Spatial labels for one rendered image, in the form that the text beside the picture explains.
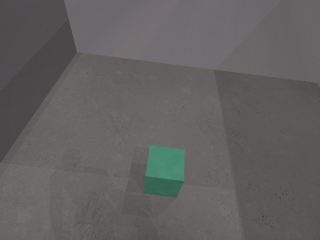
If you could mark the carton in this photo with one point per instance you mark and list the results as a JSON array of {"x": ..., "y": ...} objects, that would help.
[{"x": 165, "y": 171}]

